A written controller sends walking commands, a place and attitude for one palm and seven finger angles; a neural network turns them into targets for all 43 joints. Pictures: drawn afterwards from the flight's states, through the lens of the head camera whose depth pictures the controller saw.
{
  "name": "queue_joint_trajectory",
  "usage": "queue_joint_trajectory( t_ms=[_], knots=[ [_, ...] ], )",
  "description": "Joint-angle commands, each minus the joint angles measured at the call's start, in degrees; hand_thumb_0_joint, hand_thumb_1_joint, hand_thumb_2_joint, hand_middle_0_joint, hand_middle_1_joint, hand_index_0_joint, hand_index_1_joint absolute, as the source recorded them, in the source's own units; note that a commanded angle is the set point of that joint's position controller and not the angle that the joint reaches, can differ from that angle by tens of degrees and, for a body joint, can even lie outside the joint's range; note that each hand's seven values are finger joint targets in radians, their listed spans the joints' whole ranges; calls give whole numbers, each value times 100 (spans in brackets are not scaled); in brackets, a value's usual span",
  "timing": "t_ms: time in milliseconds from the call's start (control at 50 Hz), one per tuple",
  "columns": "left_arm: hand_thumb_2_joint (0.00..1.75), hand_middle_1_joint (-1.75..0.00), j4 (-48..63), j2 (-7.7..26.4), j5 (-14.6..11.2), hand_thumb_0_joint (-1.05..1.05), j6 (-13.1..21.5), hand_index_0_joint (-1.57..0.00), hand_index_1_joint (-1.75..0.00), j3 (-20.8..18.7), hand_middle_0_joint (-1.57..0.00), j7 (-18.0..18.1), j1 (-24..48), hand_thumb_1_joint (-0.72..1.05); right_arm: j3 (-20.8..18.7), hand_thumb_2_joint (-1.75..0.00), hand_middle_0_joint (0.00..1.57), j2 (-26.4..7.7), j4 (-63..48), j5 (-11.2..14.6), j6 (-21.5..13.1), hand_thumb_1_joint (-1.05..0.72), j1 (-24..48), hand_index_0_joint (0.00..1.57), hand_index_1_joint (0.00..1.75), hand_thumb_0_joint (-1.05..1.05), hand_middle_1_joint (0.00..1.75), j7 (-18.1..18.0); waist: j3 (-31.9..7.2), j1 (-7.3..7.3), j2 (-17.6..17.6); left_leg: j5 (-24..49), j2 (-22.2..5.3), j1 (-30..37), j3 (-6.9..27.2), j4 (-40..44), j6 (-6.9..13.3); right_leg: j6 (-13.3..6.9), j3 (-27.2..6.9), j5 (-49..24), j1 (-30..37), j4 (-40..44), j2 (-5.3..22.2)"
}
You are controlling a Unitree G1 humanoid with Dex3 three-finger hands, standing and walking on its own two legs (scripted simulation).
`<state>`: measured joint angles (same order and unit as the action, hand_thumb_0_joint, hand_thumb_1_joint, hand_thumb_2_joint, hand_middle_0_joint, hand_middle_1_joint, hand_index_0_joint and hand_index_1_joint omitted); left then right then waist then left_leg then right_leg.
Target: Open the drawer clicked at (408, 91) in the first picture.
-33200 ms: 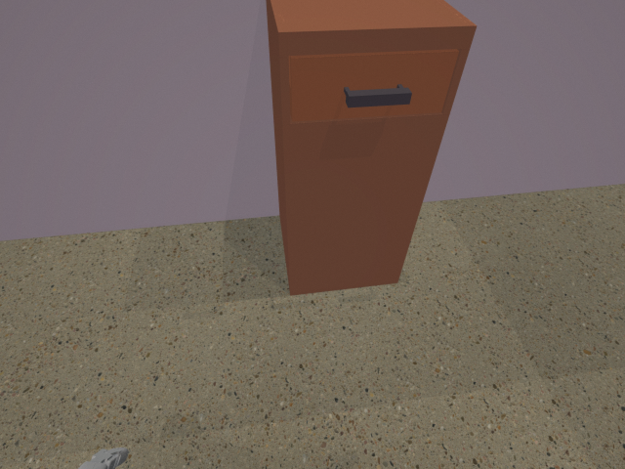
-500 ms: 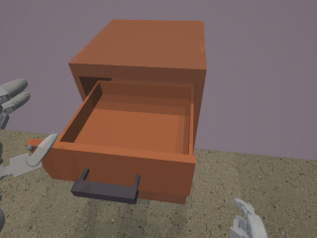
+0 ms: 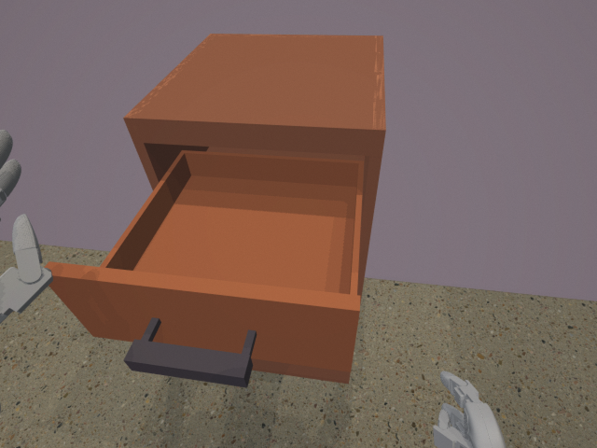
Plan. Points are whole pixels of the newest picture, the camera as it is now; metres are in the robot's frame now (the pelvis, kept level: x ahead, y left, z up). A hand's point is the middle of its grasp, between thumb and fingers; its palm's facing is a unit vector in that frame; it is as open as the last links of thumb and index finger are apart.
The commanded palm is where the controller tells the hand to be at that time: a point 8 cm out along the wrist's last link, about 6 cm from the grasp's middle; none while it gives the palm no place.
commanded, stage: step back with the hand held close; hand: left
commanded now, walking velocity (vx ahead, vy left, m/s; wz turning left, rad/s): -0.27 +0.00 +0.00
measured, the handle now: (195, 346) +0.22 +0.16 +0.06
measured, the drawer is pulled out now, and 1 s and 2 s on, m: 0.29 0.29 0.29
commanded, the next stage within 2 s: stop stepping back and stand still in 1.04 s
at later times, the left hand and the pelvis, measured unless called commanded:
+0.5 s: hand out of the picture +0.13 +0.25 +0.25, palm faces +0.42 -0.73 -0.54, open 7.4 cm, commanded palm +0.08 +0.30 +0.25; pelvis -0.06 +0.02 -0.01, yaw -1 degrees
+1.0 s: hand out of the picture +0.04 +0.25 +0.26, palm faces +0.46 -0.78 -0.42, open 7.4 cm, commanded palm -0.01 +0.30 +0.25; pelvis -0.16 +0.03 -0.01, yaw -3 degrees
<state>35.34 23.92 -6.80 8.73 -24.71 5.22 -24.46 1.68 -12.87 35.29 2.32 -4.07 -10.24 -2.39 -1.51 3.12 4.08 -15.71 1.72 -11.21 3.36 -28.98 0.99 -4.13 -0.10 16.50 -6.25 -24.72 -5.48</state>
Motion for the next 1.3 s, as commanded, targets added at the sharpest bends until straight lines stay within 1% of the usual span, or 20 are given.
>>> queue_joint_trajectory(
  t_ms=[0,180,280,440,520,580,640,680,720,740,800,860,900,1000,1060,1100,1120,1140,1200,1280],
  knots=[
    [90,-30,663,1186,123,0,568,-20,-30,-855,-20,78,579,90,-294,-90,20,-663,-926,2,-136,-90,605,20,30,0,30,-1,-142,-328,-530,1217,-302,386,101,-259,175,249,-970,-2613,-914,705,1246],
    [90,-30,1574,1550,141,0,647,-20,-30,-1264,-20,181,-525,90,-482,-90,20,-718,-1219,49,149,-90,602,20,30,0,30,31,-1083,-337,-356,2475,-627,98,219,-184,149,301,-613,-2801,-433,-29,1164],
    [90,-30,2035,1733,125,0,722,-20,-30,-1546,-20,292,-828,90,-481,-90,20,-728,-1338,14,109,-90,574,20,30,0,30,-48,-1121,-280,282,2183,-871,-485,607,280,218,320,-450,-1686,-343,-384,808],
    [90,-30,1241,1458,167,0,697,-20,-30,-1489,-20,346,-450,90,-473,-90,20,-739,-1177,-82,-85,-90,318,20,30,0,30,-94,-501,-333,222,124,-1173,-1853,841,871,384,340,-416,-109,-256,-891,569],
    [90,-30,992,1330,251,0,723,-20,-30,-1254,-20,342,-17,90,-453,-90,20,-763,-1172,-52,-191,-90,311,20,30,0,30,-92,-75,-412,-292,-1489,-847,-2259,677,545,359,233,-947,668,-718,-243,852],
    [90,-30,1176,1391,291,0,763,-20,-30,-1065,-20,381,283,90,-508,-90,20,-803,-1042,-73,-229,-90,252,20,30,0,30,-57,63,-474,-942,-1052,-285,-931,160,-1058,62,-152,-1821,2002,-2444,1191,1626],
    [90,-30,1422,1287,294,0,785,-20,-30,-857,-20,413,255,90,-415,-90,20,-644,-1008,-104,-249,-90,278,20,30,0,30,-18,-109,-492,-1209,-675,-173,-378,-108,-1738,-24,-338,-1532,1417,-2684,1140,2068],
    [90,-30,1729,1579,304,0,825,-20,-30,-1136,-20,448,297,90,-370,-90,20,-686,-1062,-137,-258,-90,349,20,30,0,30,-44,-133,-476,-549,-574,-401,-380,58,-394,47,-130,-1067,940,-2433,511,1665],
    [90,-30,1980,1450,338,0,956,-20,-30,-1234,-20,499,93,90,-351,-90,20,-751,-1152,-182,-306,-90,388,20,30,0,30,-108,-166,-379,999,-442,-1403,-1460,1320,1119,487,314,-283,419,-1532,-1300,595],
    [90,-30,2061,1476,373,0,993,-20,-30,-1360,-20,525,118,90,-349,-90,20,-614,-1128,-242,-372,-90,352,20,30,0,30,-91,-364,-322,1114,590,-1774,-1665,1451,1099,604,383,-106,406,-1207,-2012,386],
    [90,-30,2136,1538,325,0,1092,-20,-30,-1572,-20,494,60,90,-443,-90,20,-572,-969,-354,-524,-90,132,20,30,0,30,-43,-773,-383,978,652,-2031,-1633,1344,1180,809,402,-333,1398,-1290,-3543,291],
    [90,-30,1972,1245,266,0,1073,-20,-30,-1325,-20,420,38,90,-491,-90,20,-608,-673,-302,-655,-90,116,20,30,0,30,70,-903,-339,651,2921,-1814,-291,695,572,697,527,-105,1263,-1896,-3002,338],
    [90,-30,1808,1208,246,0,1051,-20,-30,-1232,-20,377,127,90,-489,-90,20,-627,-580,-282,-695,-90,120,20,30,0,30,104,-987,-372,603,3361,-1801,120,657,506,625,562,31,1257,-1918,-2559,317],
    [90,-30,1516,1243,143,0,1019,-20,-30,-1228,-20,240,350,90,-406,-90,20,-637,-542,-279,-741,-90,405,20,30,0,30,153,-867,-371,1033,2103,-1715,-180,756,887,539,539,157,1211,-1333,-1430,228],
    [90,-30,1611,1470,-8,0,1088,-20,-30,-1546,-20,129,-9,90,-367,-90,20,-594,-720,-206,-672,-90,629,20,30,0,30,187,-1137,-222,781,794,-1436,-609,390,780,299,387,338,376,-442,-182,287],
    [90,-30,1849,1762,-61,0,1177,-20,-30,-1797,-20,73,-297,90,-365,-90,20,-484,-819,-135,-575,-90,673,20,30,0,30,208,-1187,-254,-163,-102,-699,-665,-320,-331,-37,108,10,-507,-547,831,950],
    [90,-30,1947,1821,-81,0,1207,-20,-30,-1708,-20,74,-312,90,-389,-90,20,-413,-868,-12,-577,-90,614,20,30,0,30,189,-1132,-313,-1386,-615,-64,-794,-819,-1809,-364,-282,-1079,-555,-1086,1232,2059],
    [90,-30,1844,1847,-23,0,1181,-20,-30,-1793,-20,144,-646,90,-505,-90,20,-563,-918,91,-510,-90,623,20,30,0,30,166,-749,-266,-1833,-994,180,-1426,-296,-3361,-334,-515,-1811,-1093,-1454,1211,2620],
    [90,-30,1608,1514,70,0,854,-20,-30,-1800,-20,292,-1003,90,-295,-90,20,-219,-999,-6,-191,-90,546,20,30,0,30,65,-701,-482,-771,-740,-302,-2092,36,-3267,-271,-519,-930,-2011,-816,335,2222],
    [90,-30,685,1341,204,0,720,-20,-30,-1373,-20,500,-45,90,-380,-90,20,-523,-859,-56,-261,-90,455,20,30,0,30,-173,85,-471,-1071,-657,-334,-734,-423,-1074,-74,-222,-958,111,-1559,860,1950]
  ],
)
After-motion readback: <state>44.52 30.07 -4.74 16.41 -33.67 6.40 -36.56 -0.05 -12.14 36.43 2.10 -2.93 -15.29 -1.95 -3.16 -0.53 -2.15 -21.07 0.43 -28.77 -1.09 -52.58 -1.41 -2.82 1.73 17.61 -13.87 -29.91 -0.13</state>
